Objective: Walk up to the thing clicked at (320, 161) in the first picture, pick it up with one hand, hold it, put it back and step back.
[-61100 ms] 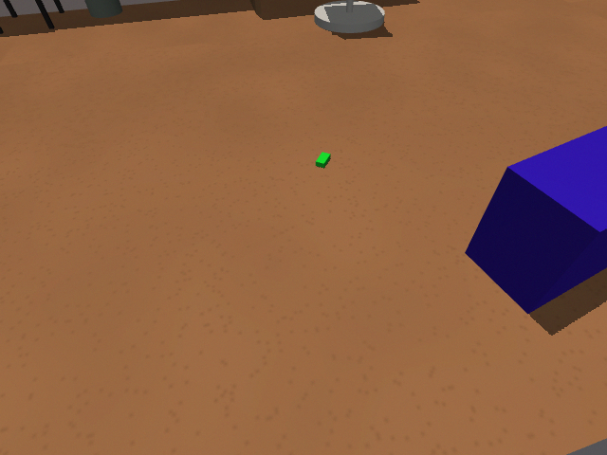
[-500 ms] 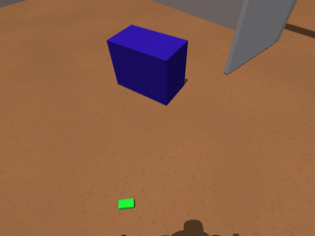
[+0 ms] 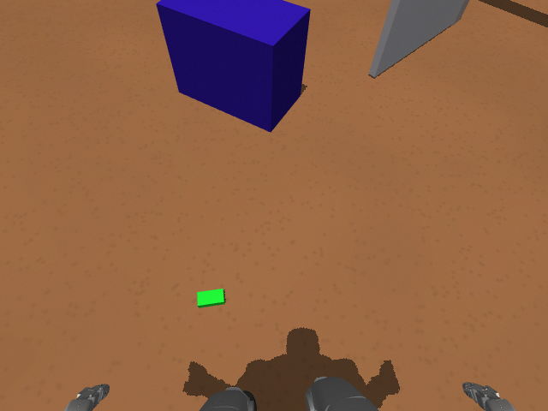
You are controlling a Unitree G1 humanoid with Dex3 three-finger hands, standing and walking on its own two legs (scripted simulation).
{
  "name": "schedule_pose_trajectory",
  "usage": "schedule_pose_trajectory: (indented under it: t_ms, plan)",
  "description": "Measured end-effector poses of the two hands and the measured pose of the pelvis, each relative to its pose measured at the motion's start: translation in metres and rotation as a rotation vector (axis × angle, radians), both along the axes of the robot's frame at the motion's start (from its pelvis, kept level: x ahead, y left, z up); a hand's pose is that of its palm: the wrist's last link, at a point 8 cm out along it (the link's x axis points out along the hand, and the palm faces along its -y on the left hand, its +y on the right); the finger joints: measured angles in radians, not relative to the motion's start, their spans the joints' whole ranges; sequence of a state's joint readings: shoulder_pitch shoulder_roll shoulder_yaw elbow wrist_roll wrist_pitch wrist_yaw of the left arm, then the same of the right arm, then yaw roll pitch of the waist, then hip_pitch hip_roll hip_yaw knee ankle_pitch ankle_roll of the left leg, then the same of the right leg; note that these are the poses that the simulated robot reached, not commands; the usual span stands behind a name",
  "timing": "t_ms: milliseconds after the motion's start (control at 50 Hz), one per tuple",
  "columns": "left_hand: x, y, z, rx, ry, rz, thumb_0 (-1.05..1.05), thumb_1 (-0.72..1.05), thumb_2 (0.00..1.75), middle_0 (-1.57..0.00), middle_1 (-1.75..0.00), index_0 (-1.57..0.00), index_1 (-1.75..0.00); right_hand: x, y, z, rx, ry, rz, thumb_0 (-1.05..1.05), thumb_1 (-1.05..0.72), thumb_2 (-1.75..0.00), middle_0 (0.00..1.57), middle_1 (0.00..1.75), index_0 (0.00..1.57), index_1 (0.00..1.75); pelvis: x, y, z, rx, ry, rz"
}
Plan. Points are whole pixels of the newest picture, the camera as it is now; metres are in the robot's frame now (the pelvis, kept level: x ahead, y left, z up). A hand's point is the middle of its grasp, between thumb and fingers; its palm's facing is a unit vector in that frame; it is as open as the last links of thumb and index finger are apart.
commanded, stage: step back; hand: left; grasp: from above
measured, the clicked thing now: (211, 298) +0.49 +0.22 -0.75
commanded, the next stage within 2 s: none
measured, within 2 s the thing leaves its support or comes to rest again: neither
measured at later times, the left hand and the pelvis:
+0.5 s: hand out of the picture -0.01 +0.25 -0.14, palm faces +0.05 -0.92 -0.38, open 7.4 cm; pelvis -0.14 -0.02 -0.01, yaw +4 degrees
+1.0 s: hand out of the picture -0.25 +0.22 -0.15, palm faces -0.02 -0.92 -0.40, open 7.4 cm; pelvis -0.31 -0.05 -0.01, yaw -2 degrees
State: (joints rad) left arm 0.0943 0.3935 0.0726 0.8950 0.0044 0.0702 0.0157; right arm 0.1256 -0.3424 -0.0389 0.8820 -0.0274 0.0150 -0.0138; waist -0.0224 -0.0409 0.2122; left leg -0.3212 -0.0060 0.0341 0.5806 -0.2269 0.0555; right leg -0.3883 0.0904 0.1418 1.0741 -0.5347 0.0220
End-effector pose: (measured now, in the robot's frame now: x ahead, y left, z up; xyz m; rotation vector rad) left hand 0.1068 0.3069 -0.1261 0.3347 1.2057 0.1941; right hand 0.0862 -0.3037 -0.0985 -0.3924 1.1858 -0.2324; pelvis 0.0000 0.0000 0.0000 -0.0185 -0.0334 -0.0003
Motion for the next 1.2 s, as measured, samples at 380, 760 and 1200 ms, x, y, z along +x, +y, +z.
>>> schedule_pose_trajectory:
  t_ms: [380, 760, 1200]
  plan:
    - [-0.116, -0.027, 0.035, 0.055, -0.084, 0.019, 0.01, 0.9, 0.9, -0.21, -0.3, -0.2, -0.3, -0.112, -0.04, -0.015, 0.033, 0.022, 0.001, 0.0, -0.9, -0.9, 0.2, 0.3, 0.2, 0.3, -0.101, -0.026, 0.001, 0.037, -0.01, 0.012]
    - [-0.244, -0.008, 0.009, 0.009, -0.049, 0.045, 0.01, 0.9, 0.9, -0.21, -0.3, -0.2, -0.3, -0.199, -0.014, 0.01, -0.008, -0.071, 0.069, 0.0, -0.9, -0.9, 0.21, 0.3, 0.2, 0.3, -0.223, -0.018, 0.0, -0.002, -0.009, 0.01]
    - [-0.4, -0.041, 0.026, 0.08, -0.094, 0.036, 0.01, 0.9, 0.9, -0.21, -0.3, -0.2, -0.3, -0.386, -0.063, -0.023, 0.011, 0.06, 0.048, 0.0, -0.9, -0.9, 0.2, 0.3, 0.2, 0.3, -0.378, -0.051, -0.009, 0.036, -0.001, 0.057]
